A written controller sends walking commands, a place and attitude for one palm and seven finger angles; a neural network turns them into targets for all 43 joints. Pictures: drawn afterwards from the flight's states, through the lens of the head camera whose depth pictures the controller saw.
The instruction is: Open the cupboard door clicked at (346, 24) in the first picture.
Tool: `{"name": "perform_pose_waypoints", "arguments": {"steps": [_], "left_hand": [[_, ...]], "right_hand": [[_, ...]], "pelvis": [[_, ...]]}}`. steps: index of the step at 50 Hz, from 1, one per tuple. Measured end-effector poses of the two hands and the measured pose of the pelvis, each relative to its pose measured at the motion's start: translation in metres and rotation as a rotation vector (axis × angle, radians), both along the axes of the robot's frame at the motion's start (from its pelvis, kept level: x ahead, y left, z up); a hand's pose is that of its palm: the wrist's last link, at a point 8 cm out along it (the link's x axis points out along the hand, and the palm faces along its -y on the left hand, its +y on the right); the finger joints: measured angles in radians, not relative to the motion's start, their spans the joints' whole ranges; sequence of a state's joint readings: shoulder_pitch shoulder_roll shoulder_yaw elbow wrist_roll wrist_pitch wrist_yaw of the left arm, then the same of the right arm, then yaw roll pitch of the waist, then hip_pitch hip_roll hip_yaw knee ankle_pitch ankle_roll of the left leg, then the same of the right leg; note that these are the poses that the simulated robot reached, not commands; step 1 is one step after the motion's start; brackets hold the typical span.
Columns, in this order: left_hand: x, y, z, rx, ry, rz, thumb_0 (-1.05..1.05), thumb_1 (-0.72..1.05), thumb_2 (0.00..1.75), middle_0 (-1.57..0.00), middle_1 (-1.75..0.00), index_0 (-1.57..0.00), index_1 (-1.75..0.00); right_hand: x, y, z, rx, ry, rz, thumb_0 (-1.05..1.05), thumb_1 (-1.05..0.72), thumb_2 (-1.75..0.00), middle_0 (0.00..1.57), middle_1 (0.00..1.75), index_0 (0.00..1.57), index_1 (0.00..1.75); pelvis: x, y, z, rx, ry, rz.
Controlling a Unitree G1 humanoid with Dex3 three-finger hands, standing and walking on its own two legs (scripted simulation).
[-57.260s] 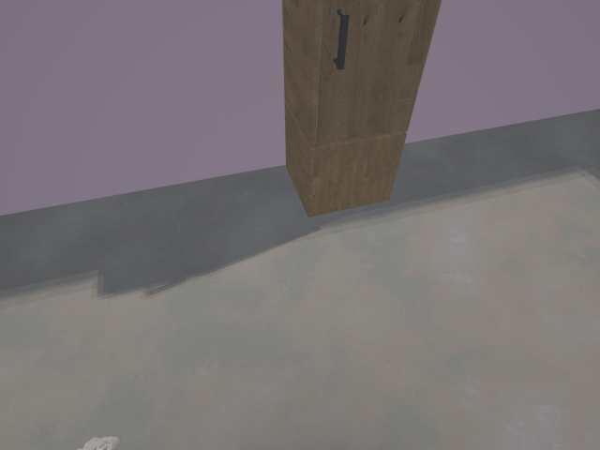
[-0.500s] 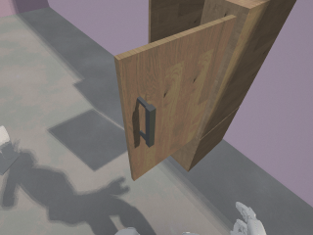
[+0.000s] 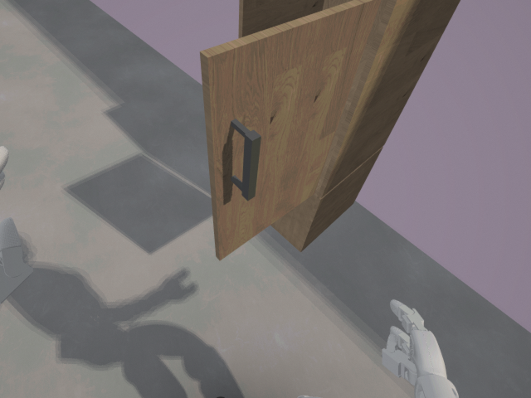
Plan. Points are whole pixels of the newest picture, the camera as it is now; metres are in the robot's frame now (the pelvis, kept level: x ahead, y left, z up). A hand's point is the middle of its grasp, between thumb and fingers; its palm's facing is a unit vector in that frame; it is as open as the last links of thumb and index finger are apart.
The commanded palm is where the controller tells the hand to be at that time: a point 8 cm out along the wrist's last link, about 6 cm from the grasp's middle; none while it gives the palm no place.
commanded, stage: stop stepping back and stand still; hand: left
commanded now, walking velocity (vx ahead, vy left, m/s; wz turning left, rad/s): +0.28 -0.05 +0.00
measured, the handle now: (243, 162) +0.49 +0.08 +0.04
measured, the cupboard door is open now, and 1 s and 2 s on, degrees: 87 87 87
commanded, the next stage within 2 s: let the arm hang, fingers relaxed in 1.24 s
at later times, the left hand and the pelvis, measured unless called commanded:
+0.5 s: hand out of the picture +0.12 +0.27 +0.16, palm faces +0.48 -0.78 -0.41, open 7.4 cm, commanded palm +0.05 +0.30 +0.17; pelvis -0.09 +0.00 -0.01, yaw +0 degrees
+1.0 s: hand (14, 355) +0.14 +0.24 +0.15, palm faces +0.42 -0.80 -0.44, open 7.4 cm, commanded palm +0.08 +0.28 +0.17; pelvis -0.07 -0.02 -0.01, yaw -2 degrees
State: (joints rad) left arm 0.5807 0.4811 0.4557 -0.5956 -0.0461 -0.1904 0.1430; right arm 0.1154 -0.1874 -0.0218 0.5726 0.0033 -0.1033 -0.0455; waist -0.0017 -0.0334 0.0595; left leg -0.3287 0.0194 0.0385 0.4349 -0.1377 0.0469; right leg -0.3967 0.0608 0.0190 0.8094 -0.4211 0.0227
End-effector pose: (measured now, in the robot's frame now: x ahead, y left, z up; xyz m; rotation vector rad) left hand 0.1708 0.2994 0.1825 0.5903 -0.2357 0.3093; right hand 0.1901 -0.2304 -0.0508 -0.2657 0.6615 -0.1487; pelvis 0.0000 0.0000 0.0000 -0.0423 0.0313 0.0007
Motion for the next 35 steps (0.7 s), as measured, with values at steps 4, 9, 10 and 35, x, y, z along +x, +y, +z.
{"name": "perform_pose_waypoints", "arguments": {"steps": [4, 9, 10, 35], "left_hand": [[-0.034, -0.004, -0.001, -0.026, 0.008, 0.024, 0.01, 0.89, 0.90, -0.21, -0.31, -0.21, -0.30], [-0.069, -0.009, -0.011, -0.042, 0.009, 0.103, 0.01, 0.89, 0.90, -0.21, -0.31, -0.21, -0.30], [-0.075, -0.010, -0.012, -0.055, 0.007, 0.110, 0.01, 0.89, 0.90, -0.21, -0.31, -0.21, -0.30], [-0.096, -0.018, -0.002, 0.020, -0.025, 0.050, 0.01, 0.89, 0.90, -0.21, -0.31, -0.21, -0.30]], "right_hand": [[-0.036, 0.004, -0.002, 0.026, -0.011, 0.000, 0.01, -0.91, -0.89, 0.21, 0.30, 0.20, 0.30], [-0.082, 0.000, -0.022, 0.051, 0.034, 0.012, 0.01, -0.90, -0.89, 0.21, 0.30, 0.20, 0.30], [-0.091, -0.002, -0.026, 0.050, 0.054, 0.017, 0.01, -0.90, -0.89, 0.21, 0.30, 0.20, 0.30], [-0.157, 0.000, -0.044, 0.095, 0.083, -0.059, 0.02, -0.91, -0.89, 0.21, 0.30, 0.20, 0.30]], "pelvis": [[-0.023, -0.004, 0.000, -0.003, -0.012, -0.013], [-0.052, -0.017, -0.007, 0.037, -0.012, 0.009], [-0.059, -0.017, -0.007, 0.030, -0.019, 0.009], [-0.089, -0.013, -0.009, 0.046, -0.046, -0.015]]}}
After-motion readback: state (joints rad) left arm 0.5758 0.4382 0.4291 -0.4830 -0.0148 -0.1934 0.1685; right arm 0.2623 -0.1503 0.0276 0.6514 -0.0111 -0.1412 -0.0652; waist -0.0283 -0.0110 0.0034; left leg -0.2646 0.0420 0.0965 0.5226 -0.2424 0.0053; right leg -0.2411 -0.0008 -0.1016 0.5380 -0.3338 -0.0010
